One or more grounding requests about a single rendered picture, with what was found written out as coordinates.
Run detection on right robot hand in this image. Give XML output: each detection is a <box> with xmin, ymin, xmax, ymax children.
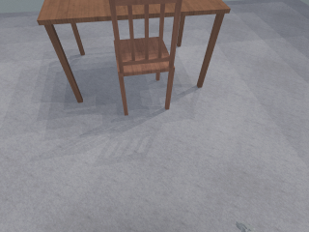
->
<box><xmin>236</xmin><ymin>220</ymin><xmax>258</xmax><ymax>232</ymax></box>

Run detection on table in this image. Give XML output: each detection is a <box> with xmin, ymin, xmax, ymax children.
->
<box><xmin>37</xmin><ymin>0</ymin><xmax>231</xmax><ymax>103</ymax></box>

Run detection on chair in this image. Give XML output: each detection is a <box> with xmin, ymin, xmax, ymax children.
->
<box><xmin>108</xmin><ymin>0</ymin><xmax>183</xmax><ymax>116</ymax></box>

